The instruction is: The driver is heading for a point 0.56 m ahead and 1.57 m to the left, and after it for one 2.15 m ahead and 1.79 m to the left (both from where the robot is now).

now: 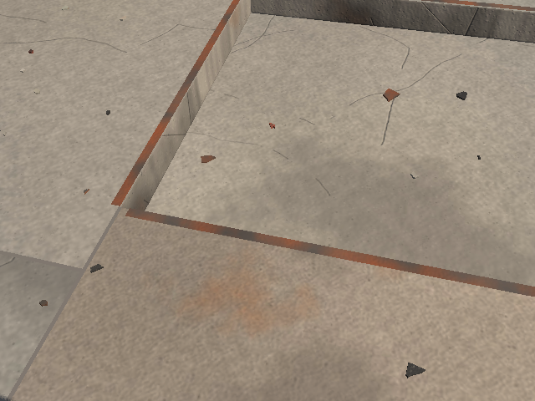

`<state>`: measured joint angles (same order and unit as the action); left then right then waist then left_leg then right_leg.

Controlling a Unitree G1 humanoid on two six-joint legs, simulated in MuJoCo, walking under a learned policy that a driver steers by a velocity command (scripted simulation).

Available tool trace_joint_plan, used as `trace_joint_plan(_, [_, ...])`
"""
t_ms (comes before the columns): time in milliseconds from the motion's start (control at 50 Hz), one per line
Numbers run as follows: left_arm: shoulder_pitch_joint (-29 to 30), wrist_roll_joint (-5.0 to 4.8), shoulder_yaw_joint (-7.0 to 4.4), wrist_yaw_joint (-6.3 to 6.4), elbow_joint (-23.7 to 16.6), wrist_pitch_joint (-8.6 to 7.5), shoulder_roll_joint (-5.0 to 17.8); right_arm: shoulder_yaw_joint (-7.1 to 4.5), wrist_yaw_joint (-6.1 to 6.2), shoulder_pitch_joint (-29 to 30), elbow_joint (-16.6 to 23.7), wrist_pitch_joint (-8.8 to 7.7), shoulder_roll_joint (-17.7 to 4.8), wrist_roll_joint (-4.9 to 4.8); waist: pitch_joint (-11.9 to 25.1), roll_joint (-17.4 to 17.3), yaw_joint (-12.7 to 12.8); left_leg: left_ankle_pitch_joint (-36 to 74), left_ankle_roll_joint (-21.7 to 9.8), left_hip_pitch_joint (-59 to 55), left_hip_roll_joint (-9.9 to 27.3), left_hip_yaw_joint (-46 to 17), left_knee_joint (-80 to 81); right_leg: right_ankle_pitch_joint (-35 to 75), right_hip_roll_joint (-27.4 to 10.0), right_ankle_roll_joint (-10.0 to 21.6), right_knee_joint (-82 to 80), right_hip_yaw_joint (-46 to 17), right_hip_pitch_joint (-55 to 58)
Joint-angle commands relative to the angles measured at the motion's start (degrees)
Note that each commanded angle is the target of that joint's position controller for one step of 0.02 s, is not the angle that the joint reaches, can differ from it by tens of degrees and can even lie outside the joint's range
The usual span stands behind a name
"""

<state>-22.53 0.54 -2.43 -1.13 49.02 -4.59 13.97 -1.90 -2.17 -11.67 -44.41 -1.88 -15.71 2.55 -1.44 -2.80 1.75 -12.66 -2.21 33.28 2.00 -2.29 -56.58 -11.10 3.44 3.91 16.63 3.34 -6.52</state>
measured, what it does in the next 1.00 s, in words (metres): walks ahead, turning left: left foot, then right foot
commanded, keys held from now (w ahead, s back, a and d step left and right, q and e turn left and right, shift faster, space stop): w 0.06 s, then w+q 0.94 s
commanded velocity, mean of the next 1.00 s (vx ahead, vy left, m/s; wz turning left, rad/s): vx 0.50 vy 0.00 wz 0.45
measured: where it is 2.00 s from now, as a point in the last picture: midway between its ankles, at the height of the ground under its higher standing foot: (149, 264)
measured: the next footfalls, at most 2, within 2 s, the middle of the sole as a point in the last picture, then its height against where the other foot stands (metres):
left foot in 0.24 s outside the picture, level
right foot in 0.80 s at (289, 344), level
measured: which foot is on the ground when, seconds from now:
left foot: up 0.00-0.22, down 0.24-0.80, up 0.82-1.00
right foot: down 0.00-0.24, up 0.26-0.78, down 0.80-1.00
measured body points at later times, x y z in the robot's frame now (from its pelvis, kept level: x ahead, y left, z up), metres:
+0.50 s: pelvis +0.26 +0.07 +0.00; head +0.29 +0.09 +0.45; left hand +0.35 +0.35 -0.12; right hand +0.33 -0.21 -0.12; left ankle +0.24 +0.11 -0.75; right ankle +0.36 -0.09 -0.68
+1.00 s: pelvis +0.55 +0.09 +0.00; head +0.57 +0.08 +0.44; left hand +0.51 +0.37 -0.11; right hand +0.75 -0.13 -0.13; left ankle +0.47 +0.19 -0.66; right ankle +0.60 +0.01 -0.75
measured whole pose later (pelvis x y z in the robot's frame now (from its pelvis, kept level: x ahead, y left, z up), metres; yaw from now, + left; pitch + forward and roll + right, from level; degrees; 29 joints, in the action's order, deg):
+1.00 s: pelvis +0.55 +0.09 +0.00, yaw +28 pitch +0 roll +0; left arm -15.4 1.4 -2.1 0.2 43.6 -3.9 14.9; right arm -4.2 -1.8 -15.6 -45.5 -0.2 -18.2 1.7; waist -2.1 -2.8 -0.4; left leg -17.5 -3.6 29.1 -1.0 -2.7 -65.5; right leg -11.6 0.5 2.7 23.1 6.5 -11.9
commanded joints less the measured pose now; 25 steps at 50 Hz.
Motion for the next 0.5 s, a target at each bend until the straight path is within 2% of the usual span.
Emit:
trace_joint_plan(20, [-0.27, -0.37, -1.24, -0.12, -1.98, -0.96, 6.55, 0.44, -0.52, 4.74, 4.48, -0.60, -1.34, -0.16, -1.50, 7.57, -0.56, 6.70, 1.17, 2.37, 1.90, 3.11, 9.16, 18.53, -12.81, 7.04, -8.67, -8.25, 0.00])
trace_joint_plan(80, [-2.42, -0.20, -1.55, -0.06, -0.64, -0.90, 8.11, 1.12, -0.68, 9.70, 5.49, -0.81, -0.76, -0.71, -1.51, 7.78, 0.84, 10.34, 0.87, -1.34, 0.86, 5.30, 18.12, 21.14, -13.06, 6.05, -7.95, -5.78, 1.32])
trace_joint_plan(140, [-4.07, 0.30, -1.58, 0.31, 0.71, -0.60, 8.49, 0.89, -0.49, 12.07, 6.16, -0.77, -1.99, -0.93, -2.21, 7.87, 1.27, 8.71, -1.25, -2.82, 0.18, 5.72, 21.73, 22.99, -16.00, 5.25, -6.79, -4.61, 5.43])
trace_joint_plan(180, [-3.68, 0.52, -1.63, 0.79, 1.31, -0.14, 8.88, 0.49, -0.35, 11.11, 6.01, -0.79, -2.66, -0.66, -2.12, 7.64, 0.26, 4.56, -3.26, -5.23, -1.48, 6.27, 23.74, 30.67, -17.16, 4.40, -3.02, -2.84, 8.42])
trace_joint_plan(200, [-3.19, 0.61, -1.67, 1.00, 1.45, 0.17, 9.33, 0.16, -0.17, 8.46, 5.14, -0.92, -2.99, -0.40, -0.54, 7.62, -1.05, 2.37, -4.43, -9.10, -3.34, 7.22, 25.02, 38.83, -17.01, 3.72, 1.83, -1.33, 9.46])
trace_joint_plan(220, [-2.84, 0.49, -1.62, 1.20, 1.60, 0.65, 9.57, -0.37, 0.07, 2.27, 3.04, -1.30, -3.41, -0.09, 2.79, 6.56, -3.88, 2.89, -5.85, -16.73, -5.53, 8.17, 28.49, 44.41, -15.78, 2.77, 10.53, 1.01, 9.13])
trace_joint_plan(240, [-2.82, 0.49, -1.28, 1.51, 1.05, 0.85, 9.13, -1.44, 0.50, -6.35, 0.24, -1.74, -5.58, 0.50, 7.91, 4.95, -7.08, 2.88, -7.87, -28.96, -4.30, 5.03, 29.39, 39.96, -14.22, 1.37, 21.81, 3.16, 3.19])
trace_joint_plan(260, [-3.14, -0.14, -0.21, 1.51, -2.24, 0.65, 5.91, -3.08, 1.29, -14.68, -0.55, -1.78, -11.13, 1.34, 15.44, -3.56, -9.23, -1.85, -12.90, -44.67, 10.25, -15.20, 30.89, 18.55, -10.49, -0.78, 41.08, 6.07, -11.93])
trace_joint_plan(280, [-5.15, 0.21, -0.33, 1.07, -3.52, 0.66, 5.13, -4.06, 1.43, -14.73, -1.05, -1.04, -14.18, -0.52, 18.40, -11.70, -6.66, 0.73, -19.71, -51.85, 19.85, -39.65, 38.63, -19.89, -0.76, -2.22, 55.62, 2.24, -28.38])
trace_joint_plan(300, [0.87, 1.40, -1.16, 1.23, -3.92, 0.92, 8.69, -3.72, 1.36, -12.16, -1.43, -0.70, -11.36, -2.41, 11.52, -3.10, -6.73, -0.95, -17.86, -48.06, 16.51, -33.61, 39.03, -16.15, -4.69, -1.66, 57.12, -4.59, -34.28])
trace_joint_plan(320, [4.07, 0.94, -0.89, 0.80, -5.31, 0.18, 7.96, -3.20, 1.50, -8.69, -1.12, -0.66, -9.17, -2.46, 5.14, -1.68, -5.24, 3.33, -16.44, -40.04, 14.34, -26.54, 40.41, -11.12, -6.65, -1.59, 54.62, -4.71, -34.41])
trace_joint_plan(340, [5.03, 0.87, -0.73, 0.63, -5.37, -0.06, 7.33, -2.80, 1.51, -6.43, -1.04, -0.72, -7.38, -2.17, 2.30, 0.74, -3.35, 8.16, -14.53, -34.07, 11.48, -22.16, 42.01, -8.60, -8.21, -1.85, 50.57, -4.85, -31.61])
trace_joint_plan(360, [4.70, 1.46, -0.73, 0.60, -5.31, 0.58, 7.15, -2.65, 1.66, -5.28, -1.10, -0.90, -6.69, -2.37, 0.77, 0.87, -1.63, 12.31, -13.40, -29.60, 9.19, -18.96, 43.02, -8.14, -8.95, -2.67, 48.12, -4.81, -28.76])
trace_joint_plan(380, [3.51, 2.02, -0.60, 0.43, -5.00, 1.50, 6.56, -2.48, 1.72, -4.56, -1.09, -1.18, -6.06, -2.53, 1.34, 0.21, -0.29, 14.10, -12.79, -27.08, 7.51, -16.59, 43.91, -7.64, -9.38, -3.51, 46.32, -4.86, -25.96])
trace_joint_plan(400, [3.55, 2.28, -0.60, 0.22, -5.16, 2.20, 6.21, -2.56, 1.69, -5.06, -1.20, -1.56, -6.16, -2.66, 1.75, 0.16, 0.00, 15.80, -13.15, -26.01, 6.80, -15.87, 44.45, -7.45, -9.11, -4.25, 45.45, -4.37, -25.17])
trace_joint_plan(440, [5.80, 2.34, -0.59, -0.05, -6.04, 3.03, 5.75, -3.06, 1.82, -6.80, -1.80, -1.85, -7.34, -2.83, 0.81, 0.40, -0.12, 15.03, -13.74, -24.26, 5.60, -14.68, 46.22, -4.73, -9.25, -5.58, 42.68, -3.68, -26.68])
trace_joint_plan(500, [13.62, 2.06, -0.60, 0.07, -8.67, 3.46, 5.75, -3.41, 1.89, -10.44, -2.67, -1.82, -7.87, -2.65, -1.78, 0.69, -2.27, 13.60, -13.19, -24.69, 4.84, -15.27, 47.84, 1.91, -9.50, -7.13, 36.20, -3.46, -31.70])
Keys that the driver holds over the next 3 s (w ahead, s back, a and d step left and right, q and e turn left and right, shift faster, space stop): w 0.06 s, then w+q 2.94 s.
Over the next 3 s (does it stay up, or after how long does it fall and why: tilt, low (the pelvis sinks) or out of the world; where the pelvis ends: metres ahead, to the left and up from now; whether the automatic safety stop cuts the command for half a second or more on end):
stays up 0.99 1.03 -0.03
